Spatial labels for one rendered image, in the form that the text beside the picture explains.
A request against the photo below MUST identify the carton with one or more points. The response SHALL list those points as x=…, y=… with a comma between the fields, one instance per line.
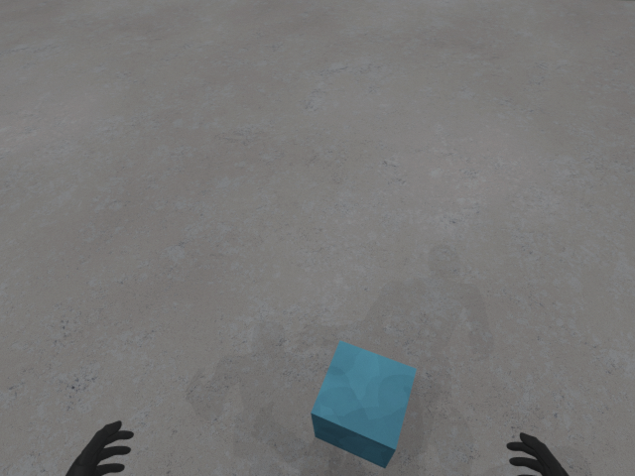
x=362, y=402

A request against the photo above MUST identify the right robot hand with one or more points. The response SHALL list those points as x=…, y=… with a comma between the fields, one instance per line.
x=546, y=462

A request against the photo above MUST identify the left robot hand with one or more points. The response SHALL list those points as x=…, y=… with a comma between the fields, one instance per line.
x=86, y=463

